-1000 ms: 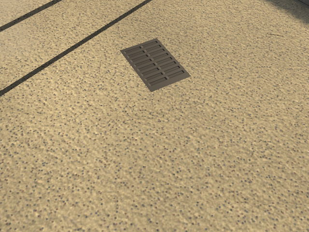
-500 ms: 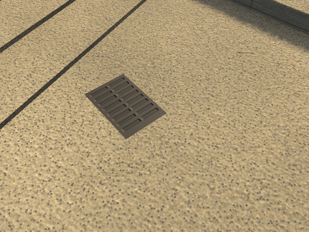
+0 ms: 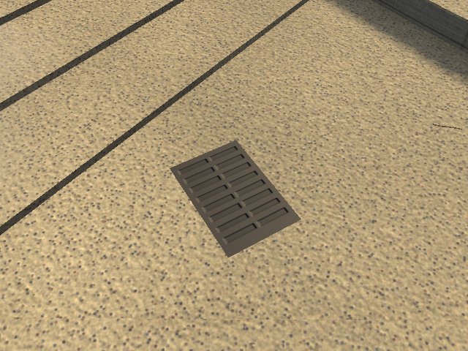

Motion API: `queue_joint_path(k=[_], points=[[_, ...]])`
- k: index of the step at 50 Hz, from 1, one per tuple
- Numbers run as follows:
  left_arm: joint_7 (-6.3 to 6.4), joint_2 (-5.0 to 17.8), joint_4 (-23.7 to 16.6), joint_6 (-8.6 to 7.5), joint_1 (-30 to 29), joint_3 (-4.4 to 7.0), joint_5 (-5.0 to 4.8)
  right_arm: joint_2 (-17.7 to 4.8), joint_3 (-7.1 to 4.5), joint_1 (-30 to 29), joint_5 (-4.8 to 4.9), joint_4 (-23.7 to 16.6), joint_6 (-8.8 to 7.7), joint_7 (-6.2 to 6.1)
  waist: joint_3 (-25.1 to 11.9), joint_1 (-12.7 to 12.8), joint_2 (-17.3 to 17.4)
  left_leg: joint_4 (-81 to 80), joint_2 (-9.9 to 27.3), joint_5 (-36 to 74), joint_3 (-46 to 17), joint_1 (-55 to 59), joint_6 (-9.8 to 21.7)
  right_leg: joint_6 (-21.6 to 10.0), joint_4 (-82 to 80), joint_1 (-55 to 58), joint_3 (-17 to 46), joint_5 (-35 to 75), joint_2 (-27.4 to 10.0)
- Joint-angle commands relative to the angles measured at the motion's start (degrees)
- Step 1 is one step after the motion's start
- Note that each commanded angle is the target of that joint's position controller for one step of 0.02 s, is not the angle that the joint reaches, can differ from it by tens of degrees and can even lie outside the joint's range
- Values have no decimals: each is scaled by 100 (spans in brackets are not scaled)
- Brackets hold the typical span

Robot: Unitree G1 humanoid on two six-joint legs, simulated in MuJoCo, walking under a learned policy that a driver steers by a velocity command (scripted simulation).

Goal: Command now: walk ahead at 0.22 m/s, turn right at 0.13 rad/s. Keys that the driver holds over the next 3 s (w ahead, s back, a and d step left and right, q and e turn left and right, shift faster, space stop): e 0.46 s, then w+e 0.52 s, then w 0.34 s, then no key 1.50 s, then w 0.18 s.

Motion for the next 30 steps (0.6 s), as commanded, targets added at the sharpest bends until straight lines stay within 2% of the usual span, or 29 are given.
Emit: queue_joint_path(k=[1,2,3,4,5,6,7,8,9,10,12,14,16,21,23,25,26,27,28,29,30], points=[[94,806,-122,10,77,154,60,-553,-129,321,-12,-79,-120,-99,19,-245,-690,-603,-157,-55,-66,765,39,-601,612,-299,987,3246,-1371],[108,812,-151,40,-48,170,56,-598,-163,809,-25,126,-187,-126,-81,-450,-498,-1072,-175,266,-14,1257,63,-522,1236,-368,977,3029,-1211],[99,750,-196,62,-57,167,6,-765,-222,1335,-67,343,-296,-143,-293,-588,-105,-1388,-80,1419,129,2035,30,-406,2186,-678,824,2340,-827],[134,536,-382,54,41,123,-123,-1151,-289,1872,-185,386,-416,-148,-903,-644,462,-549,912,4809,-478,3399,175,-225,3574,-1797,598,204,-394],[202,228,-274,130,923,121,-346,-1245,-288,2013,-119,211,-380,-82,-1981,-432,1149,290,2210,7195,-1319,4660,867,-44,5194,-2757,415,-2791,67],[262,570,-247,240,879,199,-296,-1199,-295,1958,89,48,-239,-43,-2288,-589,849,-2,2269,6007,-1426,4369,1090,-7,5602,-3008,561,-2589,-75],[246,641,-311,326,434,257,-123,-950,-241,1569,93,-85,-139,-82,-1738,-514,528,-421,2007,4253,-1253,3542,1082,66,5992,-3155,515,-2121,-241],[174,635,-438,399,30,280,33,-729,-157,1123,50,-249,-58,-157,-1205,-401,375,-790,1746,2817,-1074,2723,997,132,6024,-3198,494,-1635,-405],[85,662,-548,498,-234,315,95,-672,-127,843,22,-355,11,-250,-851,-323,479,-1148,1610,1971,-828,2069,1028,221,5997,-3180,452,-1316,-508],[17,665,-625,613,-335,335,158,-703,-124,832,-1,-400,46,-309,-674,-306,541,-1377,1539,1586,-624,1488,1056,251,6003,-2923,446,-987,-555],[-20,537,-711,772,-313,329,137,-775,-153,867,-59,-441,51,-335,-681,-209,409,-1557,1444,1072,-403,1072,1194,265,6170,-2770,355,-682,-484],[-10,544,-832,867,-414,354,142,-754,-149,889,-64,-512,31,-346,-724,-178,286,-1601,1477,660,-313,1105,1269,250,6214,-2967,368,-610,-484],[-8,564,-1009,938,-655,357,155,-752,-153,982,-65,-543,39,-358,-672,-225,347,-1660,1494,161,-206,1241,1264,256,6008,-3212,372,-544,-530],[-124,553,-1485,1035,-1257,278,149,-901,-213,1129,-94,-639,111,-368,-645,-401,466,-1746,1611,-887,6,1533,1175,281,4757,-3102,283,-593,-698],[-165,509,-1624,1018,-1254,219,88,-1029,-243,1045,-135,-713,166,-310,-686,-398,618,-1652,1577,-859,357,1290,1057,168,4055,-2460,-25,-1223,-626],[-236,656,-1726,978,-1119,227,49,-1200,-307,1138,-137,-785,211,-233,-797,-463,733,-1841,1624,-2530,384,1062,863,-8,3281,-1817,-326,-1396,-461],[-297,773,-1761,959,-929,256,39,-1289,-343,1143,-102,-827,253,-206,-731,-384,732,-1912,1659,-3490,394,708,696,-137,2748,-1305,-432,-1385,-364],[-355,827,-1654,925,-454,283,28,-1295,-363,1017,-72,-889,318,-190,-561,-121,553,-1675,1525,-4352,613,51,418,-285,1939,-486,-468,-1194,-218],[-385,959,-1388,860,186,338,-27,-1061,-347,906,-109,-946,400,-167,-159,150,-148,-594,1148,-4773,1040,-856,81,-549,987,170,231,-1534,-336],[-284,1844,-1443,836,590,556,-45,-430,-172,342,53,-1589,394,-112,95,475,-2617,1804,-206,-4734,1574,-2639,-376,-1492,-883,85,4256,-4267,-2451],[-96,1661,-1583,777,121,464,47,-785,-241,-532,-61,-1798,305,-76,866,453,-1418,2393,-49,-3404,21,-2841,-366,-1839,-1619,-1024,4972,-3931,-2631]])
